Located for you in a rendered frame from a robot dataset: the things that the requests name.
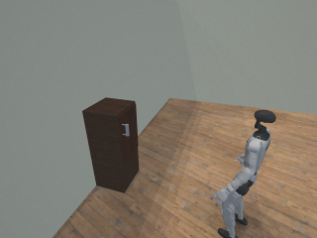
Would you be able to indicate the left robot upper arm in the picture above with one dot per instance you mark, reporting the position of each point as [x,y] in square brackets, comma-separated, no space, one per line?
[254,149]

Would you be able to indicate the cupboard door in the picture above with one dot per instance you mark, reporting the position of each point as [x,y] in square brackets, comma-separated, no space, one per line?
[128,144]

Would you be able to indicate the handle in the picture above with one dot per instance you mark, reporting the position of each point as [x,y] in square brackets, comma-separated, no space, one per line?
[127,130]

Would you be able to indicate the robot left hand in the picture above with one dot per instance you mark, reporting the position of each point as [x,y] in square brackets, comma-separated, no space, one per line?
[222,195]

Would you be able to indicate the robot right hand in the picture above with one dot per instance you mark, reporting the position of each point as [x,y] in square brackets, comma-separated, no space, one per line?
[240,157]

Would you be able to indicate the robot head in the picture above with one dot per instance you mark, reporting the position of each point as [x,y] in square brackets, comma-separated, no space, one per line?
[265,116]

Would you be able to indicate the right robot thigh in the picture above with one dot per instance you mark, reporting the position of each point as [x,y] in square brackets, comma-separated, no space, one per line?
[237,174]

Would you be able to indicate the left robot forearm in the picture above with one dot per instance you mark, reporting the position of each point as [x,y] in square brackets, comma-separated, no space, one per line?
[241,179]

